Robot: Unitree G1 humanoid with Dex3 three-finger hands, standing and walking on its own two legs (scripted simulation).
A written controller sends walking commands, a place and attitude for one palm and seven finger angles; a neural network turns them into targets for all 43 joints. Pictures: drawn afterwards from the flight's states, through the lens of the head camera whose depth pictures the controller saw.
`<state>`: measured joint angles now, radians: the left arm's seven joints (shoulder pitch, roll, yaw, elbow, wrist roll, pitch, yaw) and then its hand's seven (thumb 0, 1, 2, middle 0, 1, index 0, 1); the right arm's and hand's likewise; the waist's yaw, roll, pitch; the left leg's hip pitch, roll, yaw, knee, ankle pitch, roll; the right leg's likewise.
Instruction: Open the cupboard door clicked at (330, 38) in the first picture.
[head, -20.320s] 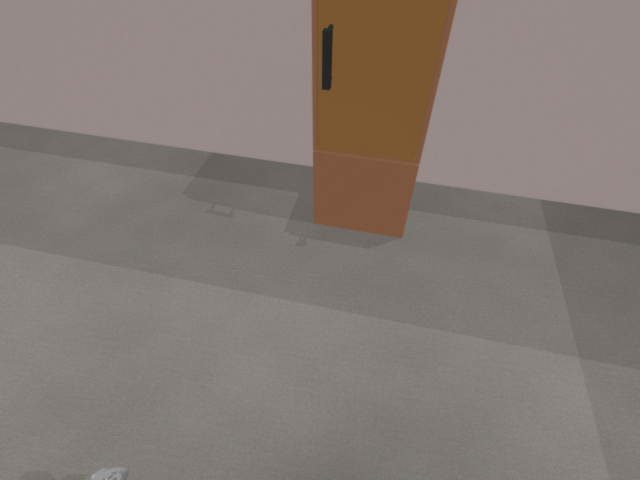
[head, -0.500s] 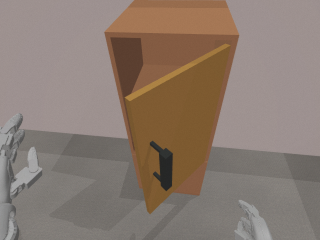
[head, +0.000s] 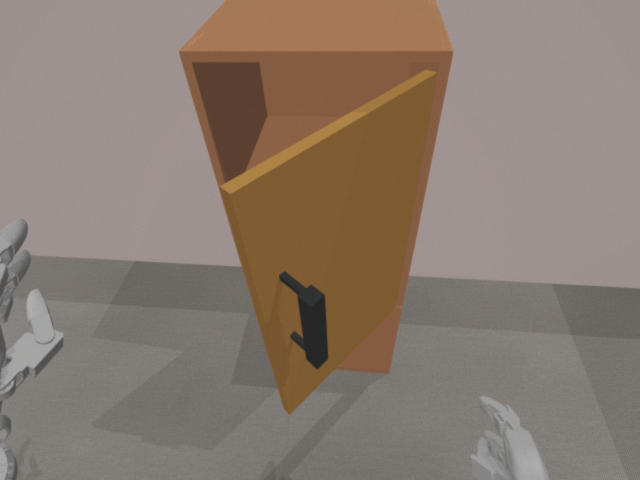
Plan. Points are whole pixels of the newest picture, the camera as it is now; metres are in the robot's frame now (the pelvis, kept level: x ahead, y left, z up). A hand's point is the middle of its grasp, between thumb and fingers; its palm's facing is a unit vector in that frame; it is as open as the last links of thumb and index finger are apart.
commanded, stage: step back with the hand held close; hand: left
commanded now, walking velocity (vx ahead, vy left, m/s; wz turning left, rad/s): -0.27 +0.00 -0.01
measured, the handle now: (303, 321) +0.33 +0.06 -0.01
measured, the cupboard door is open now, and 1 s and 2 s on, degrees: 51 51 51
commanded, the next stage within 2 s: stop stepping back and stand still in 1.16 s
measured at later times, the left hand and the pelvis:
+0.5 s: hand out of the picture +0.13 +0.29 +0.15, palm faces +0.42 -0.76 -0.50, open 7.5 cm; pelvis -0.07 +0.02 -0.01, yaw +0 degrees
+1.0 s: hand out of the picture +0.07 +0.29 +0.17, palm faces +0.43 -0.79 -0.43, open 7.5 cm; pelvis -0.13 +0.03 -0.01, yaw -1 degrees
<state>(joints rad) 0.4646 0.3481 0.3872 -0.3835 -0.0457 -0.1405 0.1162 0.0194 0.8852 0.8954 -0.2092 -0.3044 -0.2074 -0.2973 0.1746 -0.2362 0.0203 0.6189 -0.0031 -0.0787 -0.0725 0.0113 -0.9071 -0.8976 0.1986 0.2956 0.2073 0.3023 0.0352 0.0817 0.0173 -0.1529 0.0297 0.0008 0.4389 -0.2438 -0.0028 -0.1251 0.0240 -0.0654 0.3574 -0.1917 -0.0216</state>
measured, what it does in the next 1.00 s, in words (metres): walks backwards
